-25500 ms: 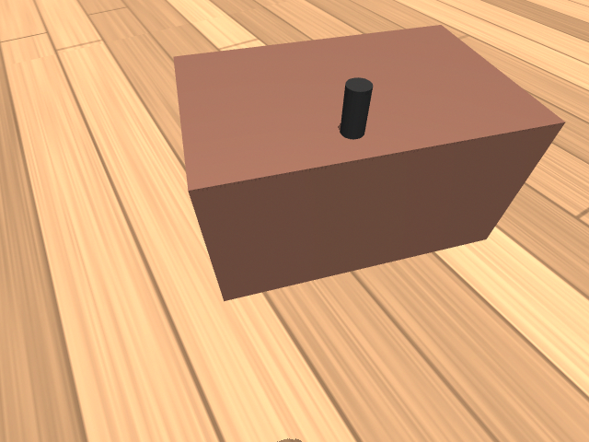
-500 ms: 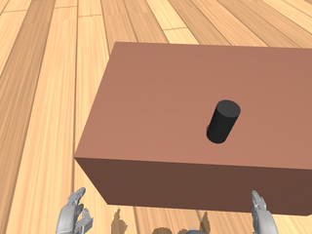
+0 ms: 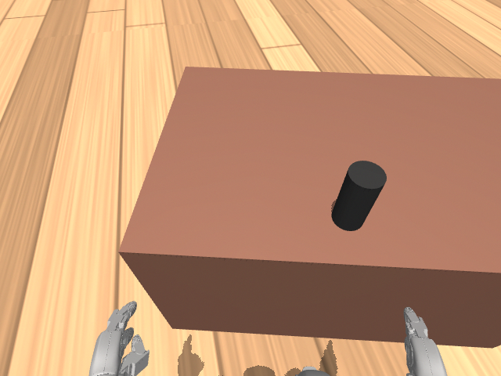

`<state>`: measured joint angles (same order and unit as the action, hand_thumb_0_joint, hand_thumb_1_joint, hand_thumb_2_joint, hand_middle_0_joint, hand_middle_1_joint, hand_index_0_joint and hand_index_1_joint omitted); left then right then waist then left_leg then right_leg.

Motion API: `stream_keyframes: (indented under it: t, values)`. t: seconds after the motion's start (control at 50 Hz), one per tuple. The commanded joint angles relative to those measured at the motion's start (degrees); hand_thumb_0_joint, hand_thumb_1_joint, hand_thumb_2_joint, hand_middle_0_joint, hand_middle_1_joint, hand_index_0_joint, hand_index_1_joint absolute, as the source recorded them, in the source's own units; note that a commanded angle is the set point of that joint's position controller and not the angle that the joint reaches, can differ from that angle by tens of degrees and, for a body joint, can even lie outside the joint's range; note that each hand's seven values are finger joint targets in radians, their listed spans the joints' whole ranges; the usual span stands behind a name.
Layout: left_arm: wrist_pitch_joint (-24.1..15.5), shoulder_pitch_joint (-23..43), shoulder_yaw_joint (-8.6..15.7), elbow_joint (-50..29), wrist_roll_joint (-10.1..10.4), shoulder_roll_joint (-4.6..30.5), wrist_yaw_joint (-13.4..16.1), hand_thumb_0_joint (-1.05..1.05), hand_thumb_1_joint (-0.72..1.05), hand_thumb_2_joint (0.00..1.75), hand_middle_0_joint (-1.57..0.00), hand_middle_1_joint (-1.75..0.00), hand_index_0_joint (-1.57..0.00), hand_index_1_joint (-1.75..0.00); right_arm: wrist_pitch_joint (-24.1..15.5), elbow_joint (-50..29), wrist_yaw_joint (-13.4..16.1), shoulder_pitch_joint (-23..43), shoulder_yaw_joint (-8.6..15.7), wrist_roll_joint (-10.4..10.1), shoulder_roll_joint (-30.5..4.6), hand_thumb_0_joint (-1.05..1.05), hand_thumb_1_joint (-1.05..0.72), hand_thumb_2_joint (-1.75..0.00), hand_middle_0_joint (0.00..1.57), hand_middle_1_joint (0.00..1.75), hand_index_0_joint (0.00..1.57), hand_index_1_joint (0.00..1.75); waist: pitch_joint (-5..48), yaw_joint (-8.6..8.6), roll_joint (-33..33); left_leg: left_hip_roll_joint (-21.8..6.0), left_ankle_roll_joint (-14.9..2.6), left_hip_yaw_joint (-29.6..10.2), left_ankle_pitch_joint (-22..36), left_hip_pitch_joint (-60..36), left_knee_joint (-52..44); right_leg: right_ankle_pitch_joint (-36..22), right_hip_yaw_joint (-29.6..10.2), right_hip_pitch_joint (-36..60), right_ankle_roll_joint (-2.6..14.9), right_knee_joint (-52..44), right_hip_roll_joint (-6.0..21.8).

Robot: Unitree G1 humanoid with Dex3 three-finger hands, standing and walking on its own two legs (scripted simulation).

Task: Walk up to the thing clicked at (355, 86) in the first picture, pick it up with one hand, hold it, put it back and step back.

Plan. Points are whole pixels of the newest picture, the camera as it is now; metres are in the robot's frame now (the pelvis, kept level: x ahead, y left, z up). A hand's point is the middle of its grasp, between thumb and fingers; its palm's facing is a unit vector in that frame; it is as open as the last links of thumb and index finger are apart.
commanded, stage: home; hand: right
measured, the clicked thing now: (356, 197) +0.48 -0.20 -0.05
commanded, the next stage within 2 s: stand in 0.64 s
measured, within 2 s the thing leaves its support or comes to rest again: neither
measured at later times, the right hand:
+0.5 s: hand out of the picture +0.13 -0.24 -0.11, palm faces -0.05 +0.93 -0.36, open 17.4 cm
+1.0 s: hand out of the picture +0.04 -0.26 -0.11, palm faces -0.03 +0.94 -0.34, open 13.9 cm
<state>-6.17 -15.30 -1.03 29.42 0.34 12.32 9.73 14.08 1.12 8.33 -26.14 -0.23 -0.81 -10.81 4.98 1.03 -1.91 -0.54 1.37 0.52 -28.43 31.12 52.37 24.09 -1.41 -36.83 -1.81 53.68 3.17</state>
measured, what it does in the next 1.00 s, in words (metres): rises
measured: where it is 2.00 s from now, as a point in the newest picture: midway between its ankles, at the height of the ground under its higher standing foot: outside the picture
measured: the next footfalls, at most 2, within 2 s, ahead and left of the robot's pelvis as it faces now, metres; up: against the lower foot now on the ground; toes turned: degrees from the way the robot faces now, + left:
none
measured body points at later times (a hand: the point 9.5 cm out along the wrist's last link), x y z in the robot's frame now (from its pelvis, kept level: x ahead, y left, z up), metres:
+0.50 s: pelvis +0.00 -0.01 +0.01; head +0.02 -0.02 +0.46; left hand +0.13 +0.28 -0.09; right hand +0.13 -0.29 -0.09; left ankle -0.02 +0.13 -0.69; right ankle +0.03 -0.14 -0.69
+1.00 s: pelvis +0.00 -0.02 +0.05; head +0.00 -0.01 +0.50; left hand +0.07 +0.27 -0.09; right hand +0.04 -0.31 -0.09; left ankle -0.02 +0.13 -0.69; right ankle +0.03 -0.14 -0.69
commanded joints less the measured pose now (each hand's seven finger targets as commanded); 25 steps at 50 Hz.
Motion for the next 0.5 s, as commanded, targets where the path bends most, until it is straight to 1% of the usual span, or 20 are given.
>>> stream_keyframes:
  t: [0.0,0.02,0.06,0.08,0.1,0.16,0.2,0.22,0.24,0.26,0.28,0.3,0.32,0.34,0.36,0.38,0.4,0.42,0.46,0.48]
  values:
    - [-3.04,3.76,2.98,-9.14,0.08,6.58,0.92,0.0,0.9,0.9,-0.2,-0.3,-0.2,-0.3,-2.67,-10.68,0.53,1.61,3.29,0.27,-6.02,0.0,0.55,-0.05,0.05,0.05,0.05,0.05,6.24,0.09,1.63,1.76,-0.52,2.37,13.8,0.37,-9.73,-10.37,2.5,8.45,2.04,-7.47,-1.92]
    - [-3.07,3.8,3.08,-9.07,0.16,6.72,0.88,0.0,0.9,0.9,-0.2,-0.3,-0.2,-0.3,-2.75,-10.82,0.55,1.85,2.96,0.34,-5.78,0.0,0.55,-0.05,0.05,0.05,0.05,0.05,6.21,0.32,1.9,1.94,-0.62,2.6,13.18,0.85,-9.45,-10.03,2.27,8.71,1.94,-7.9,-1.78]
    - [-3.07,3.95,3.18,-9.21,0.08,6.87,1.06,0.0,0.9,0.9,-0.2,-0.3,-0.2,-0.3,-2.71,-10.9,0.55,1.85,3.47,0.43,-6.23,0.0,0.55,-0.05,0.05,0.05,0.05,0.05,6.44,0.23,0.9,1.9,-0.75,2.38,11.89,1.02,-9.72,-8.9,2.44,8.56,1.81,-8.02,-1.88]
    - [-2.96,3.99,3.04,-9.29,0.07,6.52,1.07,0.0,0.9,0.9,-0.2,-0.3,-0.2,-0.3,-2.76,-11.31,0.53,1.34,3.55,0.4,-6.35,0.0,0.56,-0.04,0.05,0.05,0.05,0.05,5.99,-0.28,1.05,1.85,-0.69,2.38,12.07,0.67,-9.97,-9.05,2.55,8.28,1.82,-7.81,-1.97]
    - [-3.0,3.81,3.08,-9.35,0.12,6.56,1.11,0.0,0.9,0.9,-0.2,-0.3,-0.2,-0.3,-2.65,-10.41,0.43,1.18,2.93,0.47,-5.73,0.0,0.53,-0.06,0.05,0.05,0.05,0.05,6.99,0.3,2.62,1.79,-0.39,2.23,13.88,0.42,-9.76,-10.32,2.63,8.94,2.1,-7.12,-1.91]
    - [-2.98,3.38,3.0,-9.04,0.11,6.49,1.09,0.0,0.9,0.9,-0.2,-0.3,-0.2,-0.3,-2.4,-11.44,0.39,0.83,3.09,0.29,-5.94,0.0,0.56,-0.04,0.05,0.05,0.05,0.05,7.94,0.11,1.72,1.74,-0.25,2.19,17.19,0.0,-9.13,-13.14,2.6,9.45,2.17,-6.39,-1.89]
    - [-2.96,3.71,2.87,-8.84,0.09,6.56,0.9,0.0,0.9,0.9,-0.2,-0.3,-0.2,-0.3,-2.18,-11.56,0.46,2.16,3.09,0.26,-6.17,0.0,0.55,-0.05,0.05,0.05,0.05,0.05,6.01,-0.07,0.03,1.92,-0.79,2.53,13.68,0.83,-9.15,-10.76,2.26,8.71,1.73,-7.81,-1.74]
    - [-3.03,3.37,3.13,-9.01,0.05,6.76,0.91,0.0,0.9,0.9,-0.2,-0.3,-0.2,-0.3,-2.27,-11.74,0.51,1.75,3.11,0.37,-5.85,0.0,0.55,-0.05,0.05,0.05,0.05,0.05,6.71,-0.03,-0.21,1.99,-0.94,2.74,13.42,1.02,-8.84,-10.89,2.07,9.35,1.7,-8.15,-1.64]
    - [-2.89,4.09,2.96,-9.07,0.16,6.59,0.85,0.0,0.9,0.9,-0.2,-0.3,-0.2,-0.3,-2.18,-10.37,0.52,1.14,3.38,0.28,-6.05,0.0,0.57,-0.04,0.05,0.05,0.05,0.05,4.72,-0.24,-0.42,2.05,-1.03,2.86,11.4,1.56,-9.41,-8.95,2.03,8.25,1.59,-8.65,-1.64]
    - [-2.96,4.15,2.96,-9.42,0.18,6.8,0.89,0.0,0.9,0.9,-0.2,-0.3,-0.2,-0.3,-2.32,-10.77,0.43,1.97,2.67,0.3,-5.57,0.0,0.55,-0.05,0.05,0.05,0.05,0.05,4.56,0.12,0.8,2.02,-0.92,2.57,10.66,1.73,-9.77,-7.93,2.24,8.26,1.7,-8.57,-1.65]
    - [-0.08,6.98,4.83,3.52,-7.0,16.11,-2.53,0.0,0.9,0.9,-0.2,-0.31,-0.2,-0.3,-8.78,9.34,-2.9,8.43,5.89,7.3,-16.84,0.0,0.56,-0.04,0.05,0.05,0.05,0.05,-1.37,-1.87,6.41,-2.86,-4.56,-4.1,7.53,-5.94,-12.01,-10.77,-0.85,9.22,6.03,-9.28,0.3]
    - [0.8,5.99,5.96,4.26,-7.2,15.99,-4.8,0.0,0.9,0.9,-0.2,-0.3,-0.2,-0.3,-11.67,14.85,-4.13,7.2,6.51,7.25,-17.51,0.0,0.53,-0.06,0.05,0.05,0.05,0.05,1.93,-1.32,6.84,-4.57,-6.39,-6.57,12.61,-7.68,-12.12,-12.72,0.55,10.44,6.6,-7.11,-0.19]
    - [1.56,6.49,6.03,4.49,-6.65,14.95,-5.82,0.0,0.9,0.9,-0.2,-0.3,-0.2,-0.3,-13.36,16.76,-4.76,7.2,6.4,7.22,-18.27,0.0,0.54,-0.06,0.05,0.05,0.05,0.05,0.87,-0.79,7.99,-5.75,-7.08,-8.75,11.75,-6.56,-14.23,-10.62,0.96,9.49,6.36,-6.48,-0.81]
    - [1.72,6.37,5.82,5.37,-5.51,14.89,-6.68,0.0,0.9,0.9,-0.2,-0.3,-0.2,-0.3,-14.63,18.96,-5.27,7.31,6.08,6.58,-18.0,0.0,0.57,-0.04,0.05,0.05,0.05,0.05,1.14,-0.91,8.1,-6.88,-7.2,-10.32,14.37,-8.52,-14.83,-10.74,0.71,10.35,5.99,-6.38,-0.96]
    - [1.91,6.49,5.42,6.15,-4.51,14.58,-7.72,0.0,0.9,0.9,-0.2,-0.3,-0.2,-0.3,-15.48,20.87,-5.82,8.38,5.47,5.83,-18.38,0.0,0.55,-0.05,0.05,0.05,0.05,0.05,0.61,-0.48,9.17,-7.0,-6.87,-10.61,15.87,-7.74,-15.57,-10.46,0.45,11.79,5.53,-7.74,-1.14]
    - [2.2,6.43,5.25,7.3,-3.57,14.57,-8.51,0.0,0.9,0.9,-0.2,-0.3,-0.2,-0.3,-15.8,22.65,-6.41,10.06,5.33,4.79,-18.24,0.0,0.52,-0.07,0.05,0.06,0.05,0.06,0.43,0.19,8.97,-7.07,-6.75,-10.79,14.39,-6.88,-16.62,-8.92,0.56,13.44,5.61,-8.78,-1.47]
    - [2.35,5.47,5.37,8.63,-3.29,14.77,-9.04,0.0,0.9,0.9,-0.2,-0.3,-0.2,-0.3,-15.85,24.29,-6.72,12.4,5.27,3.96,-17.91,0.0,0.54,-0.05,0.05,0.05,0.05,0.05,1.11,0.65,7.14,-6.24,-5.87,-9.26,12.31,-5.99,-15.93,-8.93,0.13,15.6,5.64,-10.98,-1.13]
    - [2.36,5.83,5.54,9.8,-3.14,15.23,-9.44,0.0,0.9,0.9,-0.2,-0.3,-0.2,-0.3,-15.94,26.05,-6.82,13.0,5.07,3.61,-17.43,0.0,0.55,-0.05,0.05,0.05,0.05,0.05,0.68,0.13,5.0,-5.01,-5.32,-7.51,12.1,-5.47,-14.9,-10.93,-1.37,16.93,5.94,-12.21,-0.74]
    - [2.41,7.21,5.79,12.28,-3.32,16.46,-9.64,0.0,0.9,0.9,-0.2,-0.3,-0.2,-0.3,-16.37,30.31,-6.84,12.15,4.69,3.41,-16.36,0.0,0.53,-0.06,0.05,0.05,0.05,0.05,0.82,-1.29,-0.88,-2.88,-3.89,-4.05,15.44,-8.49,-12.27,-15.24,-4.65,17.37,7.13,-15.26,1.54]
    - [2.44,7.04,5.69,13.35,-3.22,16.24,-9.68,0.0,0.9,0.9,-0.2,-0.3,-0.2,-0.3,-16.49,32.47,-6.76,11.77,4.74,3.51,-16.55,0.0,0.55,-0.05,0.05,0.05,0.05,0.05,1.22,-1.46,-0.91,-2.57,-3.65,-3.7,15.58,-10.72,-12.15,-15.76,-5.97,16.74,7.69,-16.73,2.44]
